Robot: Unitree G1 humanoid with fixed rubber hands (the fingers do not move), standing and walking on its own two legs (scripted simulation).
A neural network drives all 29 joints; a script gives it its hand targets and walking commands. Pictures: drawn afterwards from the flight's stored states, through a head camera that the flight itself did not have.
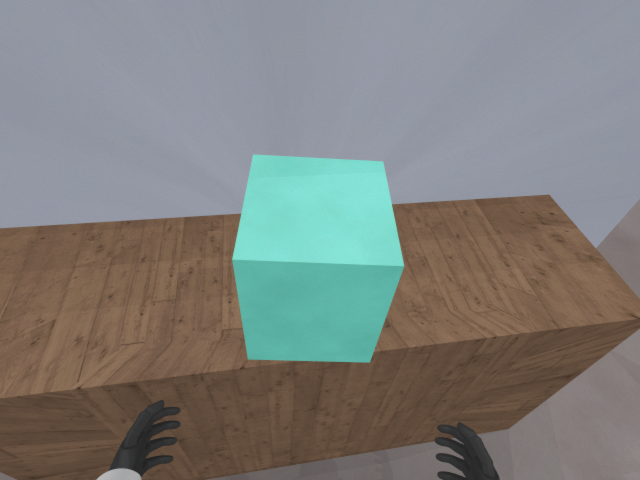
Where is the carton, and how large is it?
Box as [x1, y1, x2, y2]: [232, 155, 403, 362]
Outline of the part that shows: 253,155 232,258 248,359 369,362 403,267 382,161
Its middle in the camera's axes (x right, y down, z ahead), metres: -0.01 +0.03 +0.61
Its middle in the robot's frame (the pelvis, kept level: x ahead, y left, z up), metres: +0.44 +0.04 +0.01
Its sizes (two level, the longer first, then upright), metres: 0.210 0.200 0.250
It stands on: a pedestal, 0.66 m high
